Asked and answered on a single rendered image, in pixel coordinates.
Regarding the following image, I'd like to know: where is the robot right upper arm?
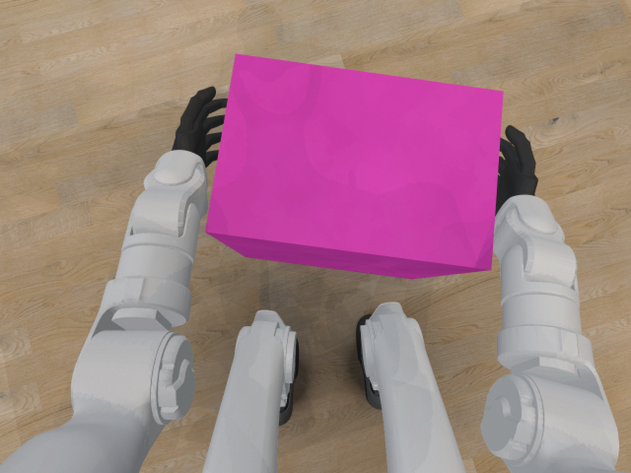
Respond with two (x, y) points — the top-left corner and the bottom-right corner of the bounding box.
(480, 372), (625, 473)

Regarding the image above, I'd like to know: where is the robot left hand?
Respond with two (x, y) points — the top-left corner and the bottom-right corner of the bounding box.
(172, 86), (228, 168)

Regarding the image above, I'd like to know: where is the left robot forearm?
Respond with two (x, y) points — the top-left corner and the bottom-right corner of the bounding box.
(71, 150), (208, 411)

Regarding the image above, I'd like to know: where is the carton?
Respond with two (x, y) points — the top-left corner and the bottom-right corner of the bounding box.
(205, 54), (504, 279)

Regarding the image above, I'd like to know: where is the robot right thigh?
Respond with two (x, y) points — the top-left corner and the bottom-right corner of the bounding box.
(360, 312), (466, 473)

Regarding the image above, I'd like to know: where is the right robot forearm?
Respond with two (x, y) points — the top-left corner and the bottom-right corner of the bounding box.
(493, 195), (619, 465)

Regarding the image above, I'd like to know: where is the robot right shin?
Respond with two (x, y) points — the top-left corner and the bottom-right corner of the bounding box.
(369, 303), (425, 390)

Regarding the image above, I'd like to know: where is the robot right hand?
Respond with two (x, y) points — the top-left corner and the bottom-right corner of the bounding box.
(495, 125), (538, 217)

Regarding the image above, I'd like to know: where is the robot left upper arm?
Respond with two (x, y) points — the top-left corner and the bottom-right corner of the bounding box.
(0, 330), (196, 473)

